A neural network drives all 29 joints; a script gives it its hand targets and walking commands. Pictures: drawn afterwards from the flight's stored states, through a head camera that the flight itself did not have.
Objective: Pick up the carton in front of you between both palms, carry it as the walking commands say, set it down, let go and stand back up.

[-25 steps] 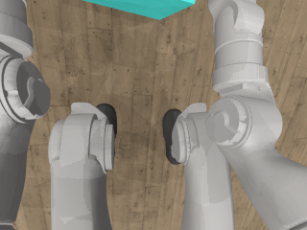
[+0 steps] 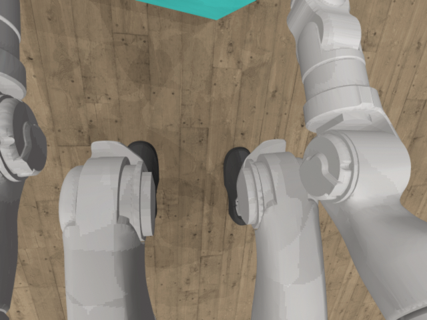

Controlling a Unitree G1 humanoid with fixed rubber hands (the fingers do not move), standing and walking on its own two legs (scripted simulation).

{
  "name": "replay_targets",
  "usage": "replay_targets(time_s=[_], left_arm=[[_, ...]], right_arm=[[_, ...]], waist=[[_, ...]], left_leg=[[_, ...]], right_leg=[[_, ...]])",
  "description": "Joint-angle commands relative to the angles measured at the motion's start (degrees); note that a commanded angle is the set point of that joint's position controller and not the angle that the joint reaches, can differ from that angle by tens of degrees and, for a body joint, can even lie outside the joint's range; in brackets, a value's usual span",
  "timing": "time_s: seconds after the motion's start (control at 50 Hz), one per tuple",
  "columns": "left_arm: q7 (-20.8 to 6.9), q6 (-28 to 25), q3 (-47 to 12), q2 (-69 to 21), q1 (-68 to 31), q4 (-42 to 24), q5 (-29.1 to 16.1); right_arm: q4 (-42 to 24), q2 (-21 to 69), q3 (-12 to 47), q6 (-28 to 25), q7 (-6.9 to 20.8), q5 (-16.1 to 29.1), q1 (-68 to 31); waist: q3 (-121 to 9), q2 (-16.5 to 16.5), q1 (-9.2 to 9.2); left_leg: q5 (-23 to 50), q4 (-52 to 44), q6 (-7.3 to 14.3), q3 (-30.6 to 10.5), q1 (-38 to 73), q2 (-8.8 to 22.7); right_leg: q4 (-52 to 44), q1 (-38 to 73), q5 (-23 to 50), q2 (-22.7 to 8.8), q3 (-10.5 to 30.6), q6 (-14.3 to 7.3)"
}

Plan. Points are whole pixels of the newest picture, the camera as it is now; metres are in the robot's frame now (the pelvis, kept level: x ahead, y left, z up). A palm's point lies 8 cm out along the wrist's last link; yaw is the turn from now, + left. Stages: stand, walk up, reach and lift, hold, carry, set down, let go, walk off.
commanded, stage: set down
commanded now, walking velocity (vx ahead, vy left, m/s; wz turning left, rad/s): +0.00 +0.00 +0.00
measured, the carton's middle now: out of the picture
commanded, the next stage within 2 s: let go in 1.14 s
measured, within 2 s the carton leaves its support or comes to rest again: neither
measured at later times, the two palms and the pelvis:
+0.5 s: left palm out of the picture +0.57 +0.28 -0.04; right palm out of the picture +0.56 -0.10 -0.05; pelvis -0.01 -0.01 +0.07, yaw +1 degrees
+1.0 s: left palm out of the picture +0.58 +0.29 +0.11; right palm out of the picture +0.56 -0.10 +0.10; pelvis +0.00 +0.01 +0.20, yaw +3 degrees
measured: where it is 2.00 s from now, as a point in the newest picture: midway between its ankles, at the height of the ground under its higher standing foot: (193, 198)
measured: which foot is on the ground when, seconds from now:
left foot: down 0.00-1.00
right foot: down 0.00-1.00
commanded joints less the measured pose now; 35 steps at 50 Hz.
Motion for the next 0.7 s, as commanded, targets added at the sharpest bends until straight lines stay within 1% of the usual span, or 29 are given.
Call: replay_targets(time_s=[0.0,0.04,0.1,0.16,0.2,0.26,0.3,0.38,0.46,0.52,0.68], left_arm=[[2.4,-3.9,-5.7,12.0,-27.6,-11.1,-8.5],[1.9,-3.5,-8.4,12.6,-28.4,-10.2,-11.9],[0.3,-1.6,-10.3,13.3,-26.3,-4.3,-14.2],[-1.2,0.5,-10.9,13.9,-25.2,-0.1,-13.8],[-1.7,1.7,-10.2,14.4,-25.5,-0.9,-12.5],[-1.9,3.3,-7.7,16.0,-26.2,-5.0,-9.9],[-1.9,4.1,-5.8,16.2,-25.7,-6.1,-8.0],[-2.3,4.6,-3.4,14.1,-23.2,-6.4,-5.3],[-3.1,4.7,-2.8,11.4,-21.1,-7.0,-3.9],[-3.3,5.1,-2.2,10.3,-19.9,-7.6,-2.8],[-2.8,6.4,0.3,10.5,-18.3,-11.8,-0.6]], right_arm=[[-6.2,-9.5,6.4,-2.9,-2.4,7.3,-14.7],[-7.4,-10.0,9.7,-2.4,-2.8,10.5,-16.9],[-9.0,-10.6,12.0,-0.5,-3.3,12.6,-18.2],[-10.4,-9.8,11.8,1.9,-4.0,13.0,-18.4],[-12.1,-8.5,11.1,3.3,-4.6,12.5,-18.4],[-15.5,-7.8,9.7,5.1,-5.8,10.7,-18.0],[-16.0,-7.7,8.2,6.1,-6.3,9.0,-17.1],[-15.3,-6.3,4.5,6.8,-6.1,5.5,-14.2],[-15.6,-4.3,2.3,7.0,-5.2,3.0,-11.5],[-16.7,-3.6,1.2,7.1,-4.6,1.9,-9.8],[-22.2,-4.1,1.2,7.8,-4.1,1.7,-7.1]], waist=[[-74.9,10.0,0.02],[-78.5,10.2,0.12],[-78.4,8.7,-0.33],[-78.0,8.4,-0.78],[-80.7,8.3,-0.72],[-86.3,8.9,-0.39],[-85.7,9.4,-0.42],[-81.1,10.4,-1.56],[-80.2,11.8,-2.84],[-81.5,12.8,-3.26],[-90.7,14.0,-2.98]], left_leg=[[38.9,-7.8,-1.6,-1.9,48.3,0.3],[36.8,-7.9,-1.6,-1.1,49.5,0.6],[31.0,-8.9,-1.1,-0.1,49.4,0.9],[24.9,-11.3,-0.8,0.8,48.4,1.0],[23.2,-13.0,-0.7,1.9,48.2,0.7],[24.0,-15.7,-0.5,3.3,50.1,-0.1],[23.9,-17.7,-0.6,3.6,49.7,-0.5],[23.5,-21.5,-0.9,3.3,48.4,-1.0],[25.3,-25.4,-1.2,2.7,50.9,-1.5],[27.2,-28.3,-1.5,2.5,54.3,-1.9],[35.5,-36.2,-1.7,2.6,67.2,-3.0]], right_leg=[[-5.4,20.9,30.8,-1.0,-4.6,-1.2],[-5.7,23.0,29.5,-1.3,-4.9,-1.5],[-7.5,24.1,24.7,-1.7,-5.7,-1.5],[-10.2,25.4,20.4,-1.6,-6.0,-1.6],[-12.2,28.5,20.2,-1.3,-6.0,-1.8],[-15.4,33.1,21.8,-0.4,-5.6,-2.2],[-17.5,32.9,21.5,-0.1,-5.4,-2.3],[-21.3,29.4,20.4,0.0,-5.4,-2.1],[-25.2,27.0,20.5,-0.1,-5.8,-1.9],[-28.3,26.4,20.9,-0.1,-6.0,-1.7],[-36.6,28.7,24.6,0.2,-6.7,-1.0]])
